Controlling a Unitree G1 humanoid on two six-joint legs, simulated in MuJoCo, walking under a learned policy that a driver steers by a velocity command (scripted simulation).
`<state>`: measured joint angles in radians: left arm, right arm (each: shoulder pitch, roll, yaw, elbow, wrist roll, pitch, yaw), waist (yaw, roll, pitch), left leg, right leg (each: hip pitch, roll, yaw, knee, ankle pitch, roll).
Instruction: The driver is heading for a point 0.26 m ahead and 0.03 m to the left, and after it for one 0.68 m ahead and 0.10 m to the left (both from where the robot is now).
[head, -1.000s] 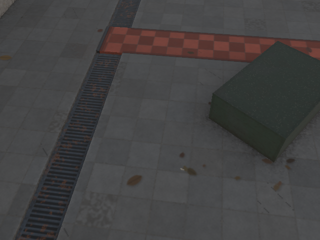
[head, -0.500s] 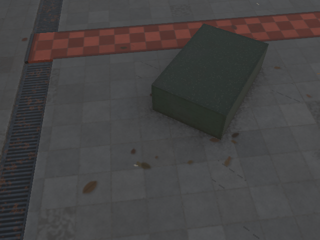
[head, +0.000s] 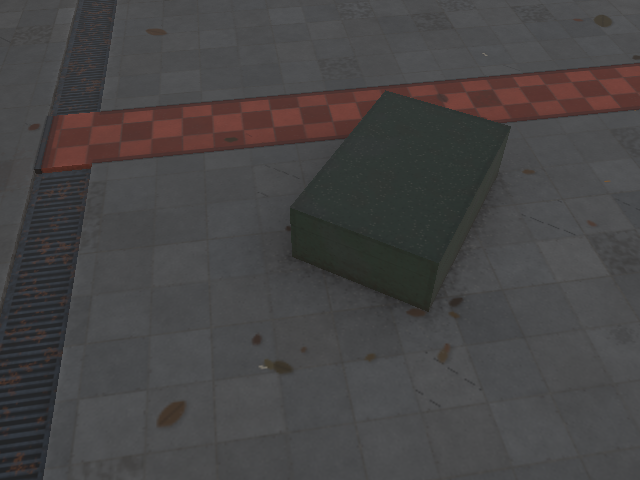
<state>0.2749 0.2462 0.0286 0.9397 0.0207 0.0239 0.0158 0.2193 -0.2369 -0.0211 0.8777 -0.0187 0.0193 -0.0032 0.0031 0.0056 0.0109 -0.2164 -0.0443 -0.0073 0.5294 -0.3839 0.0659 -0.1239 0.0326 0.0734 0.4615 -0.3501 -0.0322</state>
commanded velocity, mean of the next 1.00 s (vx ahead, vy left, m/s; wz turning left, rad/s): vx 0.10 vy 0.00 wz -0.01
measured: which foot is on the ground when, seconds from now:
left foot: down 0.00-1.00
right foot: down 0.00-0.14, up 0.16-0.46, down 0.48-1.00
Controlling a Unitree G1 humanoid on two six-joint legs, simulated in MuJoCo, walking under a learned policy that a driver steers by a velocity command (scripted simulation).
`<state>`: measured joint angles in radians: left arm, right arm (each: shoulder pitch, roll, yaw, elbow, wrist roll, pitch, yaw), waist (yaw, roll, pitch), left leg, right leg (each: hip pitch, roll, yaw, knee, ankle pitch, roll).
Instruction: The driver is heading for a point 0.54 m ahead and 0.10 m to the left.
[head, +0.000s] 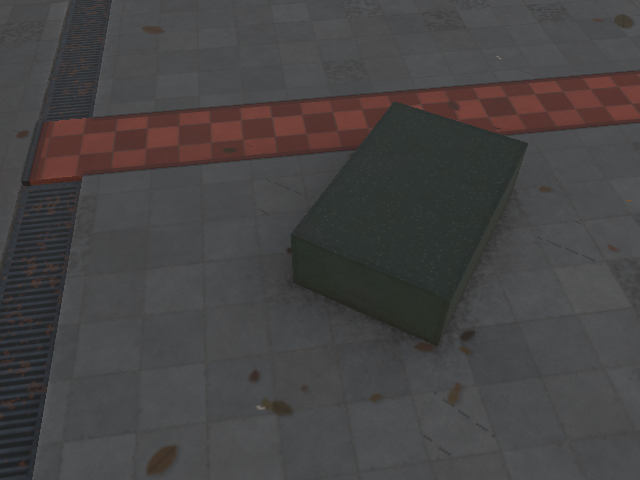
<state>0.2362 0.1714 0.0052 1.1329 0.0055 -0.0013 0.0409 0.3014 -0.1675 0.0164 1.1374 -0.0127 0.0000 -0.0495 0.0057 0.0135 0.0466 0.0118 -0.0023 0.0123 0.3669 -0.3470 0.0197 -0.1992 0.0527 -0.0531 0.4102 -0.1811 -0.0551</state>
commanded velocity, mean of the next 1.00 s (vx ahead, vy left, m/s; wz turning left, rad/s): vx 0.00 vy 0.00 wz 0.00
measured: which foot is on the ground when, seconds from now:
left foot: down 0.00-1.00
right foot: down 0.00-1.00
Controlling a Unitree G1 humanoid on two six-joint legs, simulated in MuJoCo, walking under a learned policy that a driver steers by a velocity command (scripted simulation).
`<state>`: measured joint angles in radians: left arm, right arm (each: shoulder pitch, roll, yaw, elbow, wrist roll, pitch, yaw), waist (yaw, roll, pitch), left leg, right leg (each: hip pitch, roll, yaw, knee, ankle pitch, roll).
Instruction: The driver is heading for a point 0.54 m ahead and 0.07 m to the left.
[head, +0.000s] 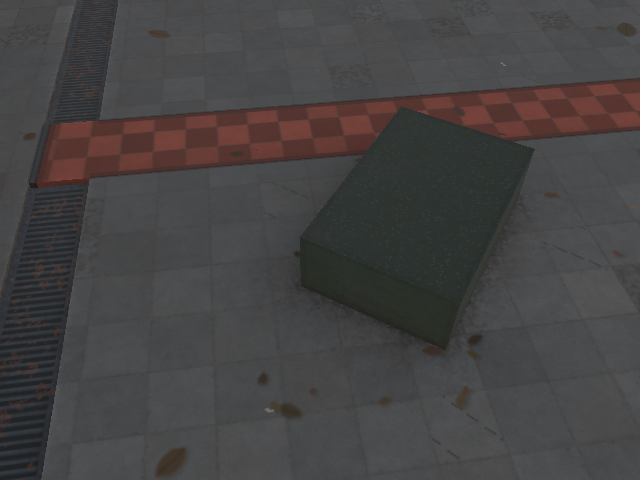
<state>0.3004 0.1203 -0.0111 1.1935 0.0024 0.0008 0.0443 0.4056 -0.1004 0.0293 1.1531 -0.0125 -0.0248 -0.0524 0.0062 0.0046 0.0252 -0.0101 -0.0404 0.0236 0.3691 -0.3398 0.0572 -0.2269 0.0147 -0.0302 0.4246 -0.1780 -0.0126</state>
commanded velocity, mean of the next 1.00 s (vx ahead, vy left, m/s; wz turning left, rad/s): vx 0.35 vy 0.00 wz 0.18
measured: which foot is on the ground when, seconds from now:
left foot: down 0.00-0.42, up 0.44-0.90, down 0.92-1.00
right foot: down 0.00-0.12, up 0.14-0.38, down 0.40-0.94, up 0.96-1.00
